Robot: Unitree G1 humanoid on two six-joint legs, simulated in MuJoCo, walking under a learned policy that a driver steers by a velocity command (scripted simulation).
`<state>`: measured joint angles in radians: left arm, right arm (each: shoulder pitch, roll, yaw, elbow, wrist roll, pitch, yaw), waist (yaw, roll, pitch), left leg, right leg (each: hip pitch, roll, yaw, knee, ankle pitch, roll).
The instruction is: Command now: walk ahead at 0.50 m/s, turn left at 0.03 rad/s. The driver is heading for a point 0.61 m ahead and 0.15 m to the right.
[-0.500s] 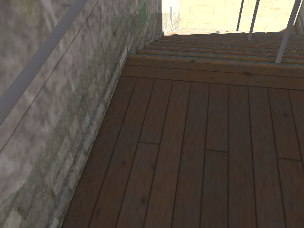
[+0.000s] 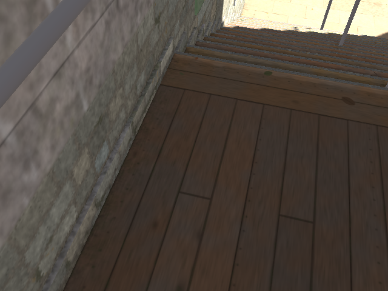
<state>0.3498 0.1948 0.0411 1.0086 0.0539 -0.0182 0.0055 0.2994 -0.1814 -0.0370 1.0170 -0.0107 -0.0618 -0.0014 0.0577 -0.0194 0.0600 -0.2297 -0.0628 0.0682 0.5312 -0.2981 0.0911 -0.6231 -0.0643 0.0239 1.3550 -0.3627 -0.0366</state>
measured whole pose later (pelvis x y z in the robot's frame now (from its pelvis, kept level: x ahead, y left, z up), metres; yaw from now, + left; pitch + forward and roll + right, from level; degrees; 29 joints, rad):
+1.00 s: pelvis +0.54 -0.06 -0.15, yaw -1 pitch -1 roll -1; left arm 0.27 0.19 0.04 1.04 0.03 0.00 0.02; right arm 0.19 -0.17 -0.01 1.00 -0.02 -0.06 -0.03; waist 0.03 -0.03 0.07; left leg -0.33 -0.03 0.06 0.44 -0.10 0.09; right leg -0.35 0.01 0.02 0.91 -0.47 -0.01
